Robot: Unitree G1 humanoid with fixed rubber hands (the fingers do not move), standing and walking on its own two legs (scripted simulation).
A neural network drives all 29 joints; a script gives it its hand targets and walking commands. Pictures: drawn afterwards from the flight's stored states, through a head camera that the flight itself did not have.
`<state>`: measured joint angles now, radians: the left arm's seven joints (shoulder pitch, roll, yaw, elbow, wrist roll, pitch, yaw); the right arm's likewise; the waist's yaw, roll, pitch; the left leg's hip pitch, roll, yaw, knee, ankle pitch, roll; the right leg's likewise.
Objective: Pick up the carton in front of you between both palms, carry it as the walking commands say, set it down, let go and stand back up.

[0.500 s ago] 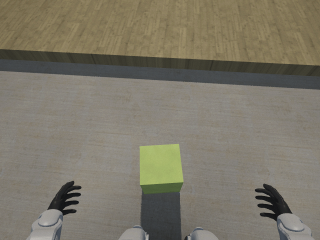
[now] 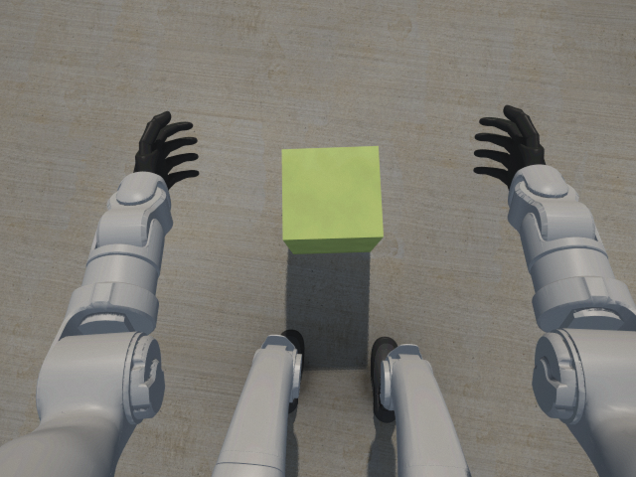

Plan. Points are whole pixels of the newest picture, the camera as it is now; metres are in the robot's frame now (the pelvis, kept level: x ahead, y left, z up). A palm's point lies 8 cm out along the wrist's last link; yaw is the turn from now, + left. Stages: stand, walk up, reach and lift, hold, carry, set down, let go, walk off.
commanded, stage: reach and lift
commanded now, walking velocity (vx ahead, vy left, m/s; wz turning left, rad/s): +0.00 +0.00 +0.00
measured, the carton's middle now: (330, 206) +0.54 +0.03 -0.55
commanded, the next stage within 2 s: none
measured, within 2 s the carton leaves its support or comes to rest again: neither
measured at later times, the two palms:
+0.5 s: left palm (212, 150) +0.53 +0.22 -0.19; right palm (456, 141) +0.56 -0.15 -0.20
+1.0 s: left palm (243, 197) +0.51 +0.22 -0.42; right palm (419, 190) +0.55 -0.15 -0.42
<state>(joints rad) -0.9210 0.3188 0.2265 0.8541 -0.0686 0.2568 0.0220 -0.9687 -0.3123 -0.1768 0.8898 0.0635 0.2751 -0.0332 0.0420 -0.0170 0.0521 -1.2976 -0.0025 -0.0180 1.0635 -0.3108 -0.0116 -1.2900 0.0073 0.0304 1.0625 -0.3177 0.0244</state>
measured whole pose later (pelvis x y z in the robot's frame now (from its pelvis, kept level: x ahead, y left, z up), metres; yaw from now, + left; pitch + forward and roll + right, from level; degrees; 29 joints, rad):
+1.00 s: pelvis -0.03 -0.01 -0.26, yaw +1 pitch +43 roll +0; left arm -1.47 0.38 0.20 1.08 -0.17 0.12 0.09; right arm -1.52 -0.38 -0.11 1.09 0.16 0.15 -0.12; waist 0.05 -0.02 0.26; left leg -2.26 -0.05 -0.05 2.03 -0.53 -0.06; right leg -2.24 0.07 0.06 2.05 -0.55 0.06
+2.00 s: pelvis -0.02 -0.01 -0.31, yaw +1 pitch +35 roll +0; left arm -1.48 0.30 0.26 0.98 -0.08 0.20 0.06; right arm -1.52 -0.26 -0.24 0.99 0.03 0.21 -0.09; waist 0.04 -0.01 0.43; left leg -2.24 -0.03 -0.04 2.23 -0.61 -0.04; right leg -2.23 0.07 0.05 2.24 -0.63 0.06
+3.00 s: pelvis +0.00 -0.01 -0.09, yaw +1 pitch +37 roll +0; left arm -0.83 -0.03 0.40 0.64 0.17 0.40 0.07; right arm -0.84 0.04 -0.40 0.66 -0.17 0.38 -0.07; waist 0.02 -0.02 -0.21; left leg -1.65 -0.10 -0.12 1.49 -0.48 -0.07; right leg -1.64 0.11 0.12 1.50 -0.51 0.06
